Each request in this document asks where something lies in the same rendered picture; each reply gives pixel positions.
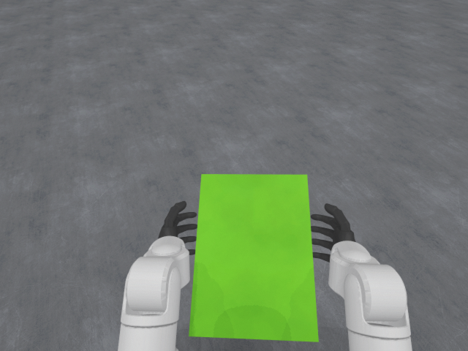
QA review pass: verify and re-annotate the robot right forearm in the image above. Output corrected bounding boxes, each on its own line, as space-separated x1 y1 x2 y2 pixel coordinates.
328 241 412 351

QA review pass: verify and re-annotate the carton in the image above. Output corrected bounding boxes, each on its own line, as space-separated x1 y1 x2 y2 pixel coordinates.
189 174 319 342

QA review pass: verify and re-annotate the robot left forearm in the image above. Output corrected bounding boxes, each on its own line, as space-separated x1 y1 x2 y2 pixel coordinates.
118 236 190 351

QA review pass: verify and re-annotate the robot left hand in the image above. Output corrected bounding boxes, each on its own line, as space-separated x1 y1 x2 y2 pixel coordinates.
158 201 197 255

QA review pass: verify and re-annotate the robot right hand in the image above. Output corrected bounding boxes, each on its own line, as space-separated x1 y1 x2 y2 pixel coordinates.
311 203 356 262

